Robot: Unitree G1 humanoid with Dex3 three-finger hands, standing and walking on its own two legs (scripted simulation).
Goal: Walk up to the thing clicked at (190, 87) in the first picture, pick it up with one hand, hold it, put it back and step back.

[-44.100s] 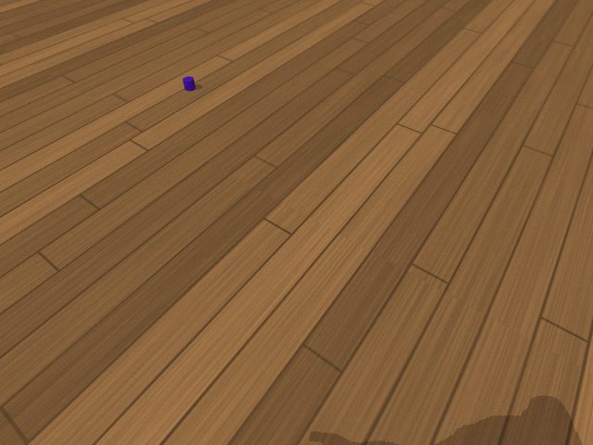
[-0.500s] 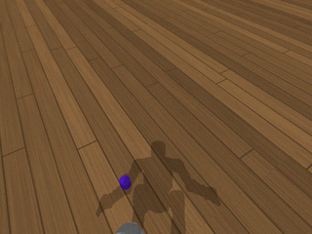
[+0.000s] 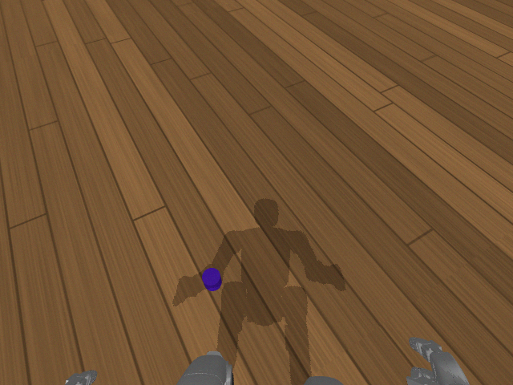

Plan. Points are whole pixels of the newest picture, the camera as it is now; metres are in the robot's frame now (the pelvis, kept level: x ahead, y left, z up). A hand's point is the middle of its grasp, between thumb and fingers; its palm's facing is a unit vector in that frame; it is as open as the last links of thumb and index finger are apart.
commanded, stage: walk up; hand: left
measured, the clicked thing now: (212, 279) +0.53 +0.19 -0.72
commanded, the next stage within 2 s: stand in 0.72 s
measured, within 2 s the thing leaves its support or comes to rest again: neither
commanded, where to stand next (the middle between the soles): +0.13 -0.02 m, yaw -4 degrees
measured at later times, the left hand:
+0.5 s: hand out of the picture +0.07 +0.27 -0.13, palm faces -0.05 -0.92 -0.38, open 7.4 cm
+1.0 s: hand out of the picture +0.10 +0.25 -0.12, palm faces -0.05 -0.94 -0.33, open 7.4 cm
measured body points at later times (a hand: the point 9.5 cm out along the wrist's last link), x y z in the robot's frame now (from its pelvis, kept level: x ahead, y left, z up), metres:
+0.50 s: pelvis -0.01 +0.01 +0.02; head +0.01 +0.00 +0.47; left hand +0.07 +0.32 -0.10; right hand +0.07 -0.29 -0.12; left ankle +0.04 +0.13 -0.71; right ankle +0.00 -0.14 -0.71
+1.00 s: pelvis +0.01 +0.00 +0.03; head +0.02 +0.01 +0.48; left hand +0.10 +0.30 -0.10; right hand +0.09 -0.30 -0.09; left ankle +0.04 +0.13 -0.71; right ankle +0.00 -0.14 -0.71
